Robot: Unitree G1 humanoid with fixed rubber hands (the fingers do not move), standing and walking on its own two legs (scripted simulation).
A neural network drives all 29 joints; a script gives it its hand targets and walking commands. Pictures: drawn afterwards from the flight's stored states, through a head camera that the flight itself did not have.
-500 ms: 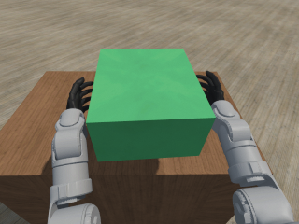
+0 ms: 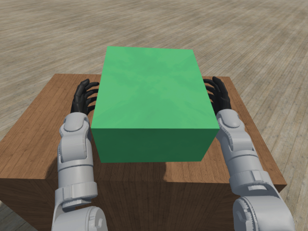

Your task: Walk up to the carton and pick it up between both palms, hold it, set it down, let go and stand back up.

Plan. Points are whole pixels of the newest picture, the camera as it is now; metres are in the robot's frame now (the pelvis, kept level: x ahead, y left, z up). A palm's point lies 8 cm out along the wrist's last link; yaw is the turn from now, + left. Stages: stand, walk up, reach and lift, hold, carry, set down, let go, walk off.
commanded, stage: set down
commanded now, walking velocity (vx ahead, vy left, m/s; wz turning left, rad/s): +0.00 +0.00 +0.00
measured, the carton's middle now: (151, 100) +0.42 +0.01 +0.15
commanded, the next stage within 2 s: none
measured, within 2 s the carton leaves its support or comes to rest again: neither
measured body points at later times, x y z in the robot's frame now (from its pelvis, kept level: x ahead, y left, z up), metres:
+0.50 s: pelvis +0.02 +0.00 +0.00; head +0.01 +0.03 +0.45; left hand +0.39 +0.19 +0.12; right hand +0.40 -0.17 +0.12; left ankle +0.02 +0.12 -0.75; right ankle +0.01 -0.11 -0.75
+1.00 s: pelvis +0.02 +0.00 +0.00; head +0.02 +0.02 +0.45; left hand +0.41 +0.19 +0.09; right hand +0.41 -0.16 +0.09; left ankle +0.02 +0.12 -0.75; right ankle +0.01 -0.11 -0.75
